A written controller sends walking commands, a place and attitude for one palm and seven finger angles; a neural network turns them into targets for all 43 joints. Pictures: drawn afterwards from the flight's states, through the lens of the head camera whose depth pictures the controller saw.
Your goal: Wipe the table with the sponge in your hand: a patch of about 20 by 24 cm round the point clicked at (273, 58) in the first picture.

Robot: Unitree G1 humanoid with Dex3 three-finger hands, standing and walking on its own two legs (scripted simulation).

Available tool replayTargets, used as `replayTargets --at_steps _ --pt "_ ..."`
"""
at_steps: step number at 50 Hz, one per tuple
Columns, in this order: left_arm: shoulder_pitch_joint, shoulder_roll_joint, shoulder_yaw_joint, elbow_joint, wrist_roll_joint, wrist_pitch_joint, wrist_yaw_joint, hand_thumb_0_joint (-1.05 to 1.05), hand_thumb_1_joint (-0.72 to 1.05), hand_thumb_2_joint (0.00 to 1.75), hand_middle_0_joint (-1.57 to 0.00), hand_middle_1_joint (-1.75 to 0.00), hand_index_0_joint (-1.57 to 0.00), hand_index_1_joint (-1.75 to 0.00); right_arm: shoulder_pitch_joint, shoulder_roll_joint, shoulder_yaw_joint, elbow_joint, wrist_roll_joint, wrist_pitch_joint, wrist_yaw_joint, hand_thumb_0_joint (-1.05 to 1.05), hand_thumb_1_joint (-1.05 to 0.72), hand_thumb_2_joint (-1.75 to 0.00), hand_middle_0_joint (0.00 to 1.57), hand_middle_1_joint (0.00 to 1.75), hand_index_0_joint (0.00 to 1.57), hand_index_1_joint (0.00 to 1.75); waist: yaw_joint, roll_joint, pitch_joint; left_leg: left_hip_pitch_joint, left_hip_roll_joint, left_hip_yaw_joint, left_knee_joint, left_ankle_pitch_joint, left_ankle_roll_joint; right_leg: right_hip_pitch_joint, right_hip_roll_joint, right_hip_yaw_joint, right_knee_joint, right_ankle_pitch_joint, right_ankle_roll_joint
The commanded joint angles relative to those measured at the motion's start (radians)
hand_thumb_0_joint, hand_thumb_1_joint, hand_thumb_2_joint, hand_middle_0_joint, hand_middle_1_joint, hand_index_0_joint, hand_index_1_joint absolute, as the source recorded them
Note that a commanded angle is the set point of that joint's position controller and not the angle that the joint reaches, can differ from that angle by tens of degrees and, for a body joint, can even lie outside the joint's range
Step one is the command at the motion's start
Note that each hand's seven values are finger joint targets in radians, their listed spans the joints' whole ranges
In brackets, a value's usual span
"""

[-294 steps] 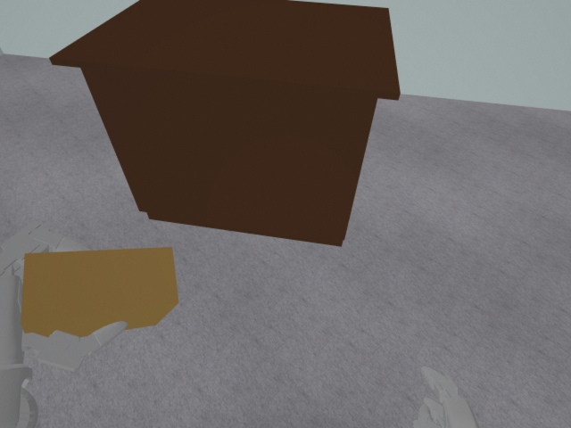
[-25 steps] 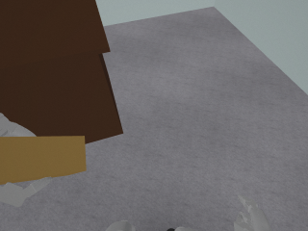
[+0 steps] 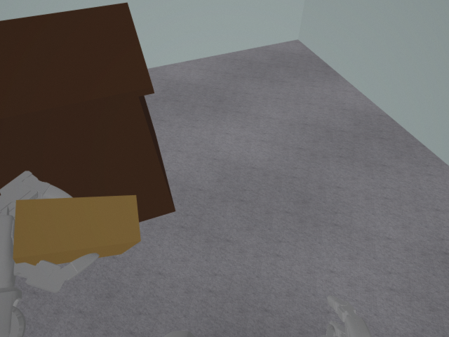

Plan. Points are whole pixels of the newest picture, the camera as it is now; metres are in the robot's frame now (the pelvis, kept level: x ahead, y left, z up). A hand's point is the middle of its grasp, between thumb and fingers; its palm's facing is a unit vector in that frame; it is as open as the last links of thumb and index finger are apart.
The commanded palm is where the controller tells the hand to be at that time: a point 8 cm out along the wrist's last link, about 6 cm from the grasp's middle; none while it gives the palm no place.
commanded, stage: take the last steps up to it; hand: left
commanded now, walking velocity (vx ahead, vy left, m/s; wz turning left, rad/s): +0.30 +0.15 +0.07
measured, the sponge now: (96, 230) +0.23 +0.19 +0.14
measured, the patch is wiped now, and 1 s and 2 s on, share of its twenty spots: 0.00 0.00 0.00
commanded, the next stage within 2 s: come to a stop and stand still in 1.60 s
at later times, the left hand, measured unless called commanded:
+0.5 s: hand (41, 201) +0.26 +0.26 +0.17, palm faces +0.41 -0.77 -0.49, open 10.2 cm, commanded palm +0.20 +0.32 +0.18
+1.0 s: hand (28, 139) +0.38 +0.34 +0.17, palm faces +0.40 -0.80 -0.45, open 10.1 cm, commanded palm +0.31 +0.38 +0.18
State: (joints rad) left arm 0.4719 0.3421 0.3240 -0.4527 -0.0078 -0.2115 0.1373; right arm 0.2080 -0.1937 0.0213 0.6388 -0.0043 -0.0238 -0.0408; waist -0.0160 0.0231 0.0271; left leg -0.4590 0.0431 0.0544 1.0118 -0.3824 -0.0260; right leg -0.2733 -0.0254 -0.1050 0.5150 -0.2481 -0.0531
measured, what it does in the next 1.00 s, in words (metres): walks ahead: left foot, then left foot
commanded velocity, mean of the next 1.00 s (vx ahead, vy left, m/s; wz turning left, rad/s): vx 0.30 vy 0.15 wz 0.03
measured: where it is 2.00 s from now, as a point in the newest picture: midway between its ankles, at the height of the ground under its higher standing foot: (185, 326)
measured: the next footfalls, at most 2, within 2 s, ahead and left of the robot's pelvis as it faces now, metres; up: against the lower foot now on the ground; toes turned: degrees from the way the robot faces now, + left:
left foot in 0.22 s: +0.07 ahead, +0.17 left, +0.00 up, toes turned +9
left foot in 0.84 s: +0.22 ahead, +0.22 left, +0.00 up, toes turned +12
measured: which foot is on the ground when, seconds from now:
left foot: up 0.00-0.20, down 0.22-0.46, up 0.48-0.82, down 0.84-1.00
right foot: down 0.00-0.84, up 0.86-1.00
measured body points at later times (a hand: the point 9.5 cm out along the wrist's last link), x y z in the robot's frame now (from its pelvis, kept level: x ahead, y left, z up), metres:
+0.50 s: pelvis +0.05 +0.03 -0.02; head +0.07 +0.00 +0.43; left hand +0.23 +0.30 +0.20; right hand +0.22 -0.17 -0.13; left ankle +0.02 +0.16 -0.71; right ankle +0.07 -0.05 -0.74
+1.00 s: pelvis +0.15 +0.10 -0.01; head +0.19 +0.11 +0.44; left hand +0.36 +0.38 +0.20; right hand +0.33 -0.12 -0.09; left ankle +0.18 +0.21 -0.74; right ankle +0.13 -0.01 -0.67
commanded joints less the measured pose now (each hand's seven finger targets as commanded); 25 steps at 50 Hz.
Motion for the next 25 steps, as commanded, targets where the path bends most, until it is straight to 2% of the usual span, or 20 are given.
replayTargets --at_steps 1,3,5,7,8,9,10,11,12,13,14,16,18,20,21,22,23,24,25 --pt "0.015 0.213 0.174 -0.208 -0.013 -0.081 0.037 0.0 0.1 1.3 -1.2 -1.6 -1.2 -1.6 -0.108 -0.096 -0.056 -0.17 0.003 -0.051 -0.019 0.0 -0.9 -0.9 0.2 0.3 0.2 0.3 0.022 -0.137 -0.12 -0.037 0.038 0.011 -0.212 0.028 0.013 0.16 -0.295 0.264 -0.258 0.044 -0.109" --pt "0.007 0.207 0.169 -0.218 -0.012 -0.079 0.044 0.0 0.1 1.3 -1.2 -1.6 -1.2 -1.6 -0.097 -0.093 -0.059 -0.176 0.0 -0.063 -0.02 0.0 -0.9 -0.9 0.2 0.3 0.2 0.3 0.035 -0.166 -0.127 0.019 0.018 0.05 -0.306 0.025 0.023 0.159 -0.293 0.267 -0.251 0.006 -0.108" --pt "-0.022 0.195 0.155 -0.225 -0.01 -0.074 0.051 0.0 0.1 1.3 -1.2 -1.6 -1.2 -1.6 -0.075 -0.097 -0.066 -0.175 -0.002 -0.072 -0.022 0.0 -0.9 -0.9 0.2 0.3 0.2 0.3 0.031 -0.183 -0.125 0.088 0.004 0.072 -0.387 0.033 0.029 0.132 -0.287 0.263 -0.243 -0.071 -0.098" --pt "-0.05 0.186 0.139 -0.236 -0.008 -0.072 0.056 0.0 0.1 1.3 -1.2 -1.6 -1.2 -1.6 -0.059 -0.101 -0.073 -0.173 -0.002 -0.08 -0.029 0.0 -0.9 -0.9 0.2 0.3 0.2 0.3 0.018 -0.16 -0.125 0.21 -0.014 0.093 -0.517 0.075 0.034 0.093 -0.251 0.225 -0.188 -0.142 -0.064" --pt "-0.064 0.185 0.134 -0.236 -0.006 -0.073 0.056 0.0 0.1 1.3 -1.2 -1.6 -1.2 -1.6 -0.053 -0.11 -0.08 -0.172 -0.001 -0.082 -0.034 0.0 -0.9 -0.9 0.2 0.3 0.2 0.3 0.013 -0.119 -0.112 0.276 -0.01 0.1 -0.575 0.071 0.041 0.048 -0.223 0.208 -0.144 -0.164 -0.042" --pt "-0.092 0.179 0.125 -0.259 -0.007 -0.079 0.055 0.0 0.1 1.3 -1.2 -1.6 -1.2 -1.6 -0.04 -0.123 -0.087 -0.174 0.003 -0.084 -0.039 0.0 -0.9 -0.9 0.2 0.3 0.2 0.3 0.003 -0.045 -0.111 0.335 0.023 0.062 -0.626 0.058 0.059 0.004 -0.182 0.173 -0.05 -0.174 -0.014" --pt "-0.111 0.174 0.124 -0.274 -0.008 -0.084 0.053 0.0 0.1 1.3 -1.2 -1.6 -1.2 -1.6 -0.043 -0.145 -0.095 -0.182 0.004 -0.088 -0.04 0.0 -0.9 -0.9 0.2 0.3 0.2 0.3 0.001 0.105 -0.095 0.389 0.129 -0.086 -0.673 0.066 0.114 -0.104 -0.093 0.109 0.104 -0.181 0.026" --pt "-0.126 0.169 0.11 -0.301 -0.005 -0.092 0.053 0.0 0.1 1.3 -1.2 -1.6 -1.2 -1.6 -0.05 -0.153 -0.094 -0.193 0.014 -0.092 -0.037 0.0 -0.9 -0.9 0.2 0.3 0.2 0.3 0.007 0.24 -0.096 0.464 0.267 -0.277 -0.709 0.159 0.175 -0.238 -0.014 -0.011 0.314 -0.277 0.066" --pt "-0.096 0.186 0.121 -0.223 0.005 -0.1 0.044 0.0 0.1 1.3 -1.2 -1.6 -1.2 -1.6 -0.051 -0.139 -0.09 -0.171 0.012 -0.099 -0.035 0.0 -0.9 -0.9 0.2 0.3 0.2 0.3 0.003 0.255 -0.08 0.353 0.338 -0.387 -0.794 -0.011 0.238 -0.27 -0.021 0.019 0.495 -0.367 0.061" --pt "-0.084 0.202 0.141 -0.201 0.009 -0.095 0.043 0.0 0.1 1.3 -1.2 -1.6 -1.2 -1.6 -0.061 -0.129 -0.09 -0.158 0.007 -0.104 -0.035 0.0 -0.9 -0.9 0.2 0.3 0.2 0.3 0.002 0.254 -0.037 0.292 0.339 -0.399 -0.796 -0.066 0.276 -0.296 -0.055 0.053 0.548 -0.316 0.064" --pt "-0.093 0.194 0.134 -0.224 0.007 -0.097 0.039 0.0 0.1 1.3 -1.2 -1.6 -1.2 -1.6 -0.065 -0.124 -0.088 -0.15 0.007 -0.11 -0.032 0.0 -0.9 -0.9 0.2 0.3 0.2 0.3 0.003 0.218 -0.018 0.275 0.311 -0.341 -0.773 -0.025 0.275 -0.301 -0.074 0.053 0.521 -0.281 0.071" --pt "-0.106 0.196 0.134 -0.296 0.005 -0.105 0.037 0.0 0.1 1.3 -1.2 -1.6 -1.2 -1.6 -0.071 -0.127 -0.088 -0.146 0.012 -0.125 -0.026 0.0 -0.9 -0.9 0.2 0.3 0.2 0.3 0.019 0.19 -0.045 0.261 0.246 -0.195 -0.718 0.112 0.231 -0.214 -0.064 0.005 0.398 -0.24 0.078" --pt "-0.054 0.177 0.125 -0.277 -0.006 -0.097 0.035 0.0 0.1 1.3 -1.2 -1.6 -1.2 -1.6 -0.062 -0.124 -0.08 -0.138 0.008 -0.134 -0.022 0.0 -0.9 -0.9 0.2 0.3 0.2 0.3 0.017 0.216 -0.064 0.243 0.214 -0.13 -0.675 0.216 0.199 -0.097 -0.03 -0.048 0.235 -0.217 0.079" --pt "-0.052 0.178 0.134 -0.249 -0.005 -0.089 0.035 0.0 0.1 1.3 -1.2 -1.6 -1.2 -1.6 -0.064 -0.124 -0.077 -0.134 0.008 -0.131 -0.021 0.0 -0.9 -0.9 0.2 0.3 0.2 0.3 0.024 0.173 -0.09 0.189 0.182 -0.068 -0.571 0.191 0.152 0.063 -0.014 -0.072 0.035 -0.12 0.071" --pt "-0.038 0.182 0.138 -0.207 -0.001 -0.081 0.035 0.0 0.1 1.3 -1.2 -1.6 -1.2 -1.6 -0.067 -0.122 -0.075 -0.135 0.009 -0.122 -0.022 0.0 -0.9 -0.9 0.2 0.3 0.2 0.3 0.028 0.096 -0.101 0.093 0.146 -0.028 -0.45 0.151 0.123 0.177 -0.052 -0.013 -0.068 -0.062 0.046" --pt "-0.058 0.206 0.153 -0.183 0.003 -0.077 0.036 0.0 0.1 1.3 -1.2 -1.6 -1.2 -1.6 -0.069 -0.103 -0.075 -0.14 0.01 -0.109 -0.018 0.0 -0.9 -0.9 0.2 0.3 0.2 0.3 0.025 -0.135 -0.102 -0.095 0.061 0.048 -0.21 0.043 0.081 0.292 -0.224 0.276 -0.162 -0.094 -0.034" --pt "-0.07 0.241 0.196 -0.146 -0.012 -0.072 0.038 0.0 0.1 1.3 -1.2 -1.6 -1.2 -1.6 -0.101 -0.1 -0.074 -0.162 0.014 -0.106 -0.012 0.0 -0.9 -0.9 0.2 0.3 0.2 0.3 0.039 -0.341 -0.081 -0.275 -0.023 0.046 0.049 -0.145 0.037 0.316 -0.436 0.643 -0.263 -0.067 -0.135" --pt "-0.109 0.227 0.182 -0.153 -0.027 -0.081 0.031 0.0 0.1 1.3 -1.2 -1.6 -1.2 -1.6 -0.089 -0.129 -0.095 -0.145 0.011 -0.101 -0.002 0.0 -0.9 -0.9 0.2 0.3 0.2 0.3 0.025 -0.302 -0.047 -0.276 0.015 -0.079 0.179 -0.083 0.015 0.245 -0.457 0.66 -0.301 -0.117 -0.141" --pt "-0.081 0.238 0.202 -0.137 -0.031 -0.092 0.025 0.0 0.1 1.3 -1.2 -1.6 -1.2 -1.6 -0.097 -0.11 -0.081 -0.137 0.011 -0.096 -0.003 0.0 -0.9 -0.9 0.2 0.3 0.2 0.3 0.022 -0.213 -0.015 -0.296 0.038 -0.102 0.236 -0.032 0.007 0.212 -0.443 0.599 -0.283 -0.066 -0.15"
